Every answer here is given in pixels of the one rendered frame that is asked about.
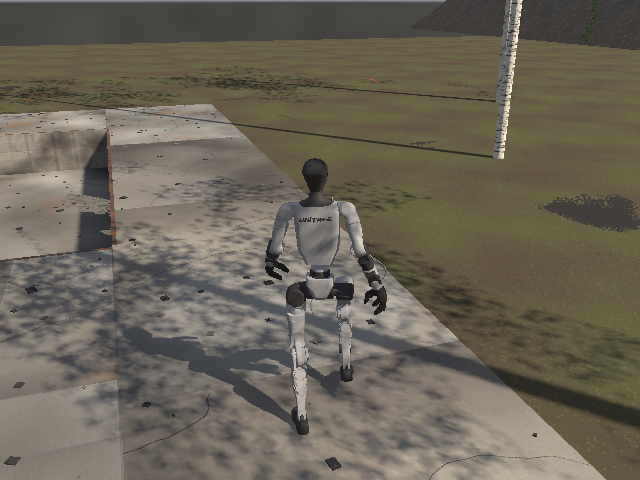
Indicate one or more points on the right robot upper arm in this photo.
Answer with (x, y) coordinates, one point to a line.
(350, 213)

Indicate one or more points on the robot left hand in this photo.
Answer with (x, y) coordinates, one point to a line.
(273, 274)

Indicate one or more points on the right robot forearm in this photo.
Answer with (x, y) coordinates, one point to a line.
(369, 269)

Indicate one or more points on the left robot upper arm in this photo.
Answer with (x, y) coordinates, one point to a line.
(285, 213)

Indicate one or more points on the robot right shin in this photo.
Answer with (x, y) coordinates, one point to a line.
(345, 337)

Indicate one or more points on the robot right hand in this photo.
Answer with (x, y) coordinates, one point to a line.
(381, 298)

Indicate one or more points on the left robot forearm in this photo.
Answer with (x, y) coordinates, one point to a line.
(270, 259)

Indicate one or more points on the left robot thigh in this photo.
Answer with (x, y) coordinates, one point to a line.
(296, 307)

